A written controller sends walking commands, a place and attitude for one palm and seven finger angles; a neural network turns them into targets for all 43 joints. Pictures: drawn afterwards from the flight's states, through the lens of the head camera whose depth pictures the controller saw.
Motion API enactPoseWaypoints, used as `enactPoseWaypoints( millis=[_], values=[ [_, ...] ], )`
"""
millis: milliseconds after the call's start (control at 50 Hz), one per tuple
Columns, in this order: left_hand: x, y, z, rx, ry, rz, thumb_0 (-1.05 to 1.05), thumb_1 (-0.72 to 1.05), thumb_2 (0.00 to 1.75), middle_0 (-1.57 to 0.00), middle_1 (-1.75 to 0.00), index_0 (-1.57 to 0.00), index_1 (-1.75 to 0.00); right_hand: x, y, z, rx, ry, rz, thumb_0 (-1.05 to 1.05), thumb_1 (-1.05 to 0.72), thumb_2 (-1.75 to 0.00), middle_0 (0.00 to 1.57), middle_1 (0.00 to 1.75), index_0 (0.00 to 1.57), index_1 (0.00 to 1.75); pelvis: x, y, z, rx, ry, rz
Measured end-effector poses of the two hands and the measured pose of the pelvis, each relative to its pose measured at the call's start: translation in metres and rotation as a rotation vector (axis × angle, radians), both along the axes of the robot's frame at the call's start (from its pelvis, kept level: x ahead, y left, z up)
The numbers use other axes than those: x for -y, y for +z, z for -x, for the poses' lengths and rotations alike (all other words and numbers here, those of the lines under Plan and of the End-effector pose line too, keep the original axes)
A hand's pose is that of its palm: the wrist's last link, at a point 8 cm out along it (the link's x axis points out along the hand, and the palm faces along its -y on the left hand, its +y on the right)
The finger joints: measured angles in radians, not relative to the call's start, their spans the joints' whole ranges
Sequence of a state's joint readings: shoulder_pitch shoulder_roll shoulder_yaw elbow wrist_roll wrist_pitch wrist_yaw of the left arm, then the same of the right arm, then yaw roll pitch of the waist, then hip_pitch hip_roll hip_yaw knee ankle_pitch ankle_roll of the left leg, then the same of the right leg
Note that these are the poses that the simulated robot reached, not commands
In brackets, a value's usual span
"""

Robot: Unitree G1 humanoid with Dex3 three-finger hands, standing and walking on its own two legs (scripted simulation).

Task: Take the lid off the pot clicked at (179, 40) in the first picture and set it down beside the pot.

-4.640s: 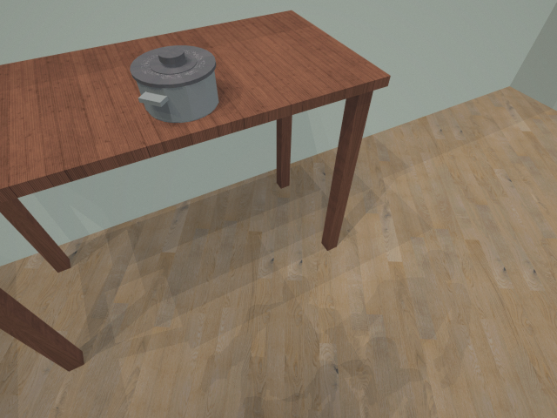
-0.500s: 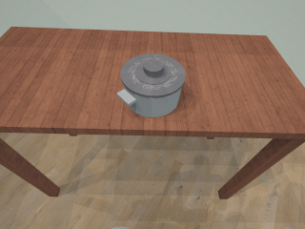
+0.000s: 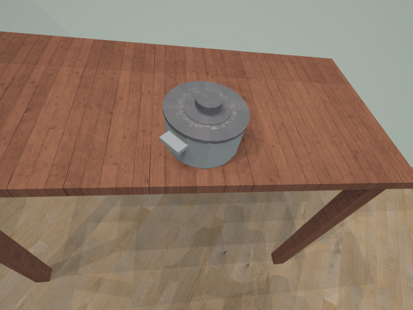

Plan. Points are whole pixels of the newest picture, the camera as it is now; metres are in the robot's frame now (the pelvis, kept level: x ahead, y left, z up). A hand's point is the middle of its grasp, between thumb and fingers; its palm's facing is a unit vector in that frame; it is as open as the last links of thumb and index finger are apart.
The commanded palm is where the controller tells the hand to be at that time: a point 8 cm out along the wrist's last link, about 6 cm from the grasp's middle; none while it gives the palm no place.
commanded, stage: look again from close up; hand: left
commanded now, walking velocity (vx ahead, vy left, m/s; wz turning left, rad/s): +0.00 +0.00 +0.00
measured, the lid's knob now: (208, 101) +0.48 +0.02 +0.14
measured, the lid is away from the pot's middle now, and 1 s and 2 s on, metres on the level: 0.01 0.01 0.01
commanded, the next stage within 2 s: shuffle to correct the standing spot in 1.48 s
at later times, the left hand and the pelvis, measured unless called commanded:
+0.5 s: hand out of the picture +0.00 +0.13 -0.19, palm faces +0.03 -0.98 -0.20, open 7.3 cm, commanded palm none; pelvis -0.01 -0.04 -0.02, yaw +0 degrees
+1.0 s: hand out of the picture -0.06 +0.14 -0.19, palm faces +0.05 -0.98 -0.17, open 7.4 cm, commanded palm none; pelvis -0.04 -0.02 -0.01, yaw +0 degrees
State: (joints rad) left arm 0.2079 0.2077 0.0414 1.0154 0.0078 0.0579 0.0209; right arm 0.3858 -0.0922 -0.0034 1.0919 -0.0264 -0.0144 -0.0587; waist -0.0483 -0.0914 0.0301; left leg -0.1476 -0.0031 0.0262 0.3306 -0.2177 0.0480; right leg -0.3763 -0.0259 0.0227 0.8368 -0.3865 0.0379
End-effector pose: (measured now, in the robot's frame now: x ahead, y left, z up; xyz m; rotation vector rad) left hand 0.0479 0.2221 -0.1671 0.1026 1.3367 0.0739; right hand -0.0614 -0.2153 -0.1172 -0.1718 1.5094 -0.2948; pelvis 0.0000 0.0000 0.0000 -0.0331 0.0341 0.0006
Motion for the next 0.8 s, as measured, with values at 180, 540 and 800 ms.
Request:
enactPoseWaypoints(
  millis=[180,540,800],
  values=[
    [0.021,0.005,-0.017,0.078,-0.069,-0.097,0.0,0.93,0.9,-0.2,-0.3,-0.2,-0.3,0.011,-0.044,-0.005,0.033,-0.057,-0.114,0.01,-0.9,-0.9,0.2,0.3,0.2,0.3,0.023,-0.019,0.001,0.017,-0.036,-0.034],
    [0.043,0.006,0.071,-0.015,0.046,-0.076,0.01,0.92,0.9,-0.2,-0.3,-0.2,-0.3,0.059,-0.035,-0.078,0.228,0.103,-0.057,0.01,-0.92,-0.9,0.19,0.3,0.2,0.3,0.041,-0.015,0.017,0.062,-0.002,-0.03],
    [0.044,0.003,0.112,-0.075,0.074,-0.041,0.01,0.91,0.9,-0.2,-0.3,-0.2,-0.3,0.046,-0.03,-0.058,0.195,0.119,-0.053,0.01,-0.93,-0.9,0.2,0.3,0.2,0.3,0.033,-0.011,0.029,0.071,0.005,-0.026]
  ],
)
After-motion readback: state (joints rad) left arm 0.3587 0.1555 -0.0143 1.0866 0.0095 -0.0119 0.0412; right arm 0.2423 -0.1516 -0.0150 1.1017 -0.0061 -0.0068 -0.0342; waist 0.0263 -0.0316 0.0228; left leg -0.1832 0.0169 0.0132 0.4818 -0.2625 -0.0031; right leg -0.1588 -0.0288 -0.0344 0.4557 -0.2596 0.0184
